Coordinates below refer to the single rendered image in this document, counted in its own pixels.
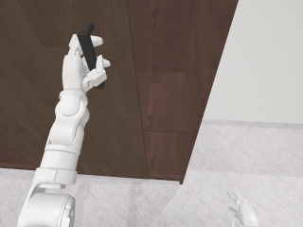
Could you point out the handle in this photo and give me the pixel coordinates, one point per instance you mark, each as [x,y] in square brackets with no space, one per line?
[88,50]

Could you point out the left robot upper arm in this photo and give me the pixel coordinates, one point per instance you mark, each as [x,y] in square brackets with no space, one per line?
[49,210]

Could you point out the left robot hand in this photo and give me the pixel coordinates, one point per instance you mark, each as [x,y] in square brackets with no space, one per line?
[75,68]

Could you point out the right robot hand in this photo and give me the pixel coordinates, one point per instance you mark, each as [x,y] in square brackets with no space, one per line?
[245,216]

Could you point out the robot left forearm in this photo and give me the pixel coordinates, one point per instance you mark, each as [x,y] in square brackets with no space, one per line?
[63,145]

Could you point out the wardrobe door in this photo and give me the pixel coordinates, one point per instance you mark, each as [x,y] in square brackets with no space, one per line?
[11,156]
[34,39]

